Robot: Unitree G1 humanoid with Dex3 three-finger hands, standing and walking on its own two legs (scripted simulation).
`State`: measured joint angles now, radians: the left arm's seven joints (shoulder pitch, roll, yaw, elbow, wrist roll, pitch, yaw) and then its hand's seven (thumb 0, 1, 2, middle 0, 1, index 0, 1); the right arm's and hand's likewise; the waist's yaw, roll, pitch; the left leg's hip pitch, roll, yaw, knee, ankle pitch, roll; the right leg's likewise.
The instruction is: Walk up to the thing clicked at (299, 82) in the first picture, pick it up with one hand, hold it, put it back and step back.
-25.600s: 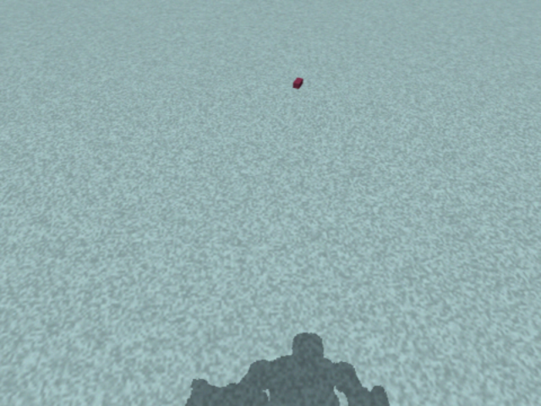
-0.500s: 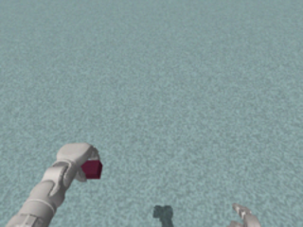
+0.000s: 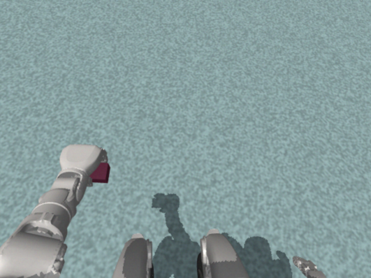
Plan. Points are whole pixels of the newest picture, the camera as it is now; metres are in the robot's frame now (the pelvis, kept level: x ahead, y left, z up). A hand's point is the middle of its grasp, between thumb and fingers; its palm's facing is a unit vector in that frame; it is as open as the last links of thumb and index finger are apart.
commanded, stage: crouch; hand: left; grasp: from above
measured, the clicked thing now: (91, 172) +0.39 +0.22 -0.15
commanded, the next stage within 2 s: lower in 1.36 s
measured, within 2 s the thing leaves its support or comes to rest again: neither
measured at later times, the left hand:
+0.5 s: hand (107, 183) +0.41 +0.23 -0.35, palm faces -0.47 +0.01 -0.88, open 7.2 cm
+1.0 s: hand (110, 185) +0.44 +0.24 -0.44, palm faces -0.47 +0.00 -0.88, open 7.2 cm
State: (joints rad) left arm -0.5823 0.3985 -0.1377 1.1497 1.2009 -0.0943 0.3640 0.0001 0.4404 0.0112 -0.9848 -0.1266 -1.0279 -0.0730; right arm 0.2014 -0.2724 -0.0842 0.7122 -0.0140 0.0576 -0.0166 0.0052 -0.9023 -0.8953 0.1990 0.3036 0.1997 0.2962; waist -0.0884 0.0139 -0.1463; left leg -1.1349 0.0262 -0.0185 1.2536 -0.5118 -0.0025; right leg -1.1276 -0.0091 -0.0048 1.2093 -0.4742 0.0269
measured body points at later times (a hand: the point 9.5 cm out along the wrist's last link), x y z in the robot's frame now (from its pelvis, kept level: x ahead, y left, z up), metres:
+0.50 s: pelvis -0.04 +0.00 -0.19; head +0.18 +0.03 +0.20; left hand +0.43 +0.22 -0.30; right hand +0.01 -0.27 -0.31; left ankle +0.04 +0.12 -0.63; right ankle +0.05 -0.14 -0.63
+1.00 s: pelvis -0.04 +0.00 -0.27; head +0.20 +0.04 +0.10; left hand +0.46 +0.24 -0.39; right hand -0.01 -0.28 -0.38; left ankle +0.04 +0.12 -0.63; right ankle +0.05 -0.14 -0.63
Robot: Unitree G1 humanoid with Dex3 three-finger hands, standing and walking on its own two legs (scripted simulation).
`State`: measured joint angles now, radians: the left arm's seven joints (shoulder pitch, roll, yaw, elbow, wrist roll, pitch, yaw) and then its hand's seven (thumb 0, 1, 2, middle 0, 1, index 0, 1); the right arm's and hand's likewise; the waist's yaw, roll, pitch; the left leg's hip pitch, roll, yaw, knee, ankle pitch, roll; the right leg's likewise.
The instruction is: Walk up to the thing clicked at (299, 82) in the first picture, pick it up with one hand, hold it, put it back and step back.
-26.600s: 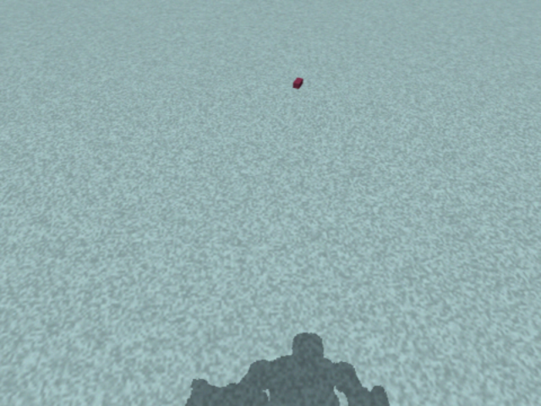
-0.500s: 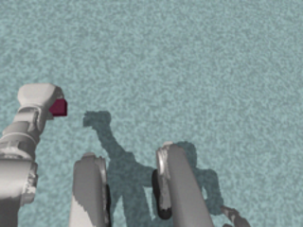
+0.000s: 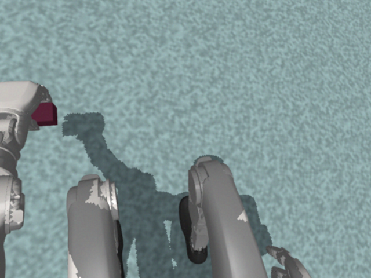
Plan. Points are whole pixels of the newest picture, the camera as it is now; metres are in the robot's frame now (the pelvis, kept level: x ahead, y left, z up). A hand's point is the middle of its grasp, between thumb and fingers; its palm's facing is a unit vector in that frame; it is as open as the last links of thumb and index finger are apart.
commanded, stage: crouch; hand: left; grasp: from above
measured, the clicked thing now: (35, 115) +0.48 +0.27 -0.21
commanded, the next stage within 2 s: lower in 0.36 s
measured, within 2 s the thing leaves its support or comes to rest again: rests again in 1.64 s
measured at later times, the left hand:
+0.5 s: hand (32, 116) +0.48 +0.28 -0.22, palm faces -0.47 -0.02 -0.88, open 7.2 cm
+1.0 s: hand (43, 121) +0.48 +0.27 -0.28, palm faces -0.47 -0.03 -0.88, open 7.2 cm
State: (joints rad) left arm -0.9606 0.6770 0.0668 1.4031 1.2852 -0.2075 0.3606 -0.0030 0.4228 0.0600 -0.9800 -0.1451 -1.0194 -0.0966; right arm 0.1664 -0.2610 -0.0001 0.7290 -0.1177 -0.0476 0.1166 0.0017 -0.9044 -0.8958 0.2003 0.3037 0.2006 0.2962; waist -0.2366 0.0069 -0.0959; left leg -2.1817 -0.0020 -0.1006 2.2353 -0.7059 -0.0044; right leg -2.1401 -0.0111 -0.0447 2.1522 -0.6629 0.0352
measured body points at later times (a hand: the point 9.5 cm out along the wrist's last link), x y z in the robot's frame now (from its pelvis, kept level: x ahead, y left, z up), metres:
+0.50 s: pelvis +0.00 +0.00 -0.04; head +0.25 +0.06 +0.32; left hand +0.50 +0.27 -0.17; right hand +0.02 -0.27 -0.14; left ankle +0.07 +0.12 -0.35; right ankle +0.10 -0.13 -0.35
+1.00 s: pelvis +0.00 +0.00 -0.07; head +0.27 +0.07 +0.28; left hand +0.50 +0.27 -0.22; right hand +0.02 -0.27 -0.16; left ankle +0.07 +0.12 -0.35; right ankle +0.10 -0.13 -0.35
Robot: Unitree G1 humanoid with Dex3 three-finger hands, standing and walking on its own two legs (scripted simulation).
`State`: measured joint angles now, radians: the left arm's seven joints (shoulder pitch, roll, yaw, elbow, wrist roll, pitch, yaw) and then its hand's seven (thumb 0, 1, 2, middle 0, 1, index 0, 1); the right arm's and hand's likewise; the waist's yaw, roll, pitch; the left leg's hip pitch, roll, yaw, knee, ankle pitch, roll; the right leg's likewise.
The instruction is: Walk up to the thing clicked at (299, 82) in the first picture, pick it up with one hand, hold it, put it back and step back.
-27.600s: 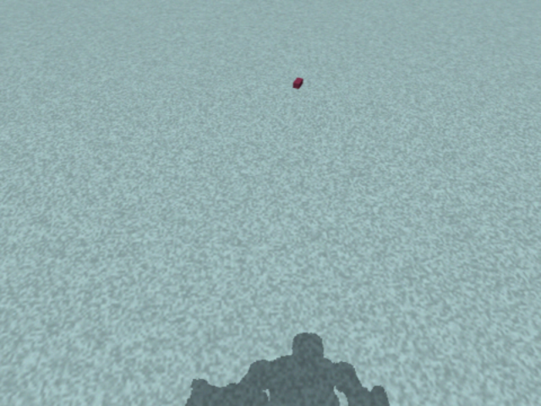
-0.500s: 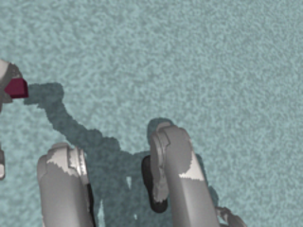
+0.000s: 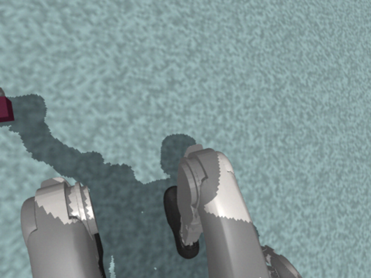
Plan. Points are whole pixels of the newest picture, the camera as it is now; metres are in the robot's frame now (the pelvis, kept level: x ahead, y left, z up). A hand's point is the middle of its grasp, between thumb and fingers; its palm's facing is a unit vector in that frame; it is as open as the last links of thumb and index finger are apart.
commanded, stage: rest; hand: left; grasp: from above
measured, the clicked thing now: out of the picture +0.47 +0.30 -0.24
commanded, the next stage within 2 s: open in 1.16 s
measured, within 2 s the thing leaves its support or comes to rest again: rests again in 0.64 s
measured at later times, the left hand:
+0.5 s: hand out of the picture +0.46 +0.30 -0.24, palm faces -0.46 -0.10 -0.88, open 7.2 cm
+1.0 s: hand out of the picture +0.46 +0.30 -0.25, palm faces -0.46 -0.10 -0.88, open 7.3 cm
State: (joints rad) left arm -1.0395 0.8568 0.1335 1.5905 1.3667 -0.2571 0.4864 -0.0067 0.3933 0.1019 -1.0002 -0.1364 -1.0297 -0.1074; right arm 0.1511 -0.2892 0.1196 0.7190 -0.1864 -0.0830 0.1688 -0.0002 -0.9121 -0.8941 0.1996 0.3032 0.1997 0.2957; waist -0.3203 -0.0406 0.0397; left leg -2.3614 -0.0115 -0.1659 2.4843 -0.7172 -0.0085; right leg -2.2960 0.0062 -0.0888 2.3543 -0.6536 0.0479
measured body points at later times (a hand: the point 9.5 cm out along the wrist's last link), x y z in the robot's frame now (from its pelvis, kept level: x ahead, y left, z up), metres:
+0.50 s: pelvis +0.00 +0.00 -0.01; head +0.27 +0.10 +0.33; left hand +0.48 +0.31 -0.19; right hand +0.03 -0.28 -0.07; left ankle +0.06 +0.12 -0.28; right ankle +0.11 -0.13 -0.28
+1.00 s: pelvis +0.00 +0.01 -0.01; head +0.28 +0.11 +0.32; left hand +0.48 +0.31 -0.20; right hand +0.02 -0.26 -0.07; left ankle +0.06 +0.12 -0.28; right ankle +0.11 -0.13 -0.28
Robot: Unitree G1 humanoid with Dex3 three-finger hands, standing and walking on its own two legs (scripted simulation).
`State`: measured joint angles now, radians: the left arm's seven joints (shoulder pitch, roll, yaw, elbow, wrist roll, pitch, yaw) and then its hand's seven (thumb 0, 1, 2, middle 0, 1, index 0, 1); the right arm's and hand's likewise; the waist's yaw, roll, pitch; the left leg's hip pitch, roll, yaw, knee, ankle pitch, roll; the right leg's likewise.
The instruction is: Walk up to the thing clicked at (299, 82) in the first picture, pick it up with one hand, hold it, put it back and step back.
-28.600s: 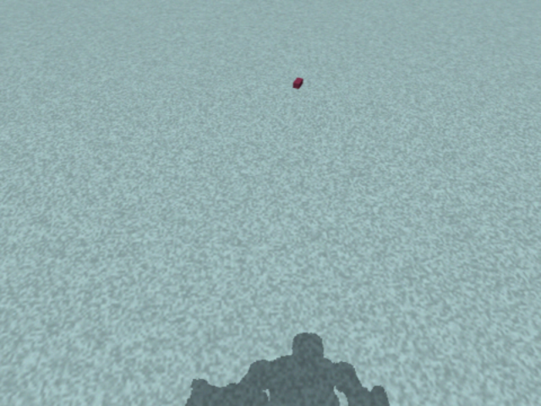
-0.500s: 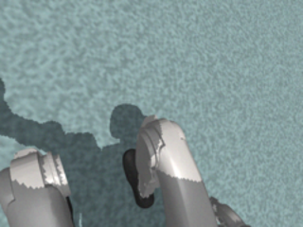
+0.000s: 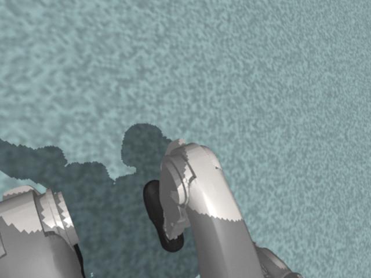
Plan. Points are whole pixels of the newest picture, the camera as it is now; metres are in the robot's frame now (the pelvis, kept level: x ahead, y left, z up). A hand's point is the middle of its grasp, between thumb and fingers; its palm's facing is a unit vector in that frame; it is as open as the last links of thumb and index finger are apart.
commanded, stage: rest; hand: left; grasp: from above
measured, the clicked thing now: out of the picture +0.46 +0.33 -0.28
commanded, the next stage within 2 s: open in 0.16 s
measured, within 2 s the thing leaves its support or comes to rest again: neither
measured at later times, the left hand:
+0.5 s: hand out of the picture +0.44 +0.33 -0.24, palm faces -0.46 -0.12 -0.88, open 7.8 cm
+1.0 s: hand out of the picture +0.44 +0.33 -0.25, palm faces -0.46 -0.14 -0.88, open 11.1 cm
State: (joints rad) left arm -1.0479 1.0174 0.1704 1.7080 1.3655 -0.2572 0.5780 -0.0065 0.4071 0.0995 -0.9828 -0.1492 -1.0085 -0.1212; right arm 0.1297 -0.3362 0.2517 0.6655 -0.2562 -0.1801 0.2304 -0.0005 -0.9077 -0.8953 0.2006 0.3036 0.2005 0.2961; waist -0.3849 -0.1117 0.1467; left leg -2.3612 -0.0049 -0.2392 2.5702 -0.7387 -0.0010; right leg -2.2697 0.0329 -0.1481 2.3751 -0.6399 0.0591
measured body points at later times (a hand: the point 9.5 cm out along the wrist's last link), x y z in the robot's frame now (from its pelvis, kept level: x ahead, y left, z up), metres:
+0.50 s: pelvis +0.00 +0.00 +0.00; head +0.27 +0.13 +0.33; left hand +0.46 +0.33 -0.19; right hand +0.05 -0.26 -0.05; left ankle +0.06 +0.12 -0.27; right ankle +0.12 -0.12 -0.26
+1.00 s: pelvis +0.00 +0.00 +0.00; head +0.28 +0.13 +0.33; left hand +0.46 +0.34 -0.20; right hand +0.05 -0.26 -0.05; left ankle +0.06 +0.12 -0.27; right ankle +0.12 -0.12 -0.26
